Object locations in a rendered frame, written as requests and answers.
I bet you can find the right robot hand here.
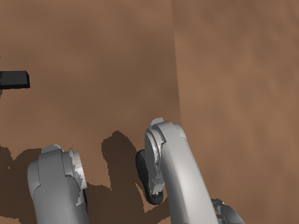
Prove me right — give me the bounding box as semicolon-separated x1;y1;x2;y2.
211;198;245;224

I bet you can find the right robot foot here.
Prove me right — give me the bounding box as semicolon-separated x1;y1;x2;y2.
135;149;164;205

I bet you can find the small box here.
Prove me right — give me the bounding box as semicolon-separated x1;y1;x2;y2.
0;70;30;90

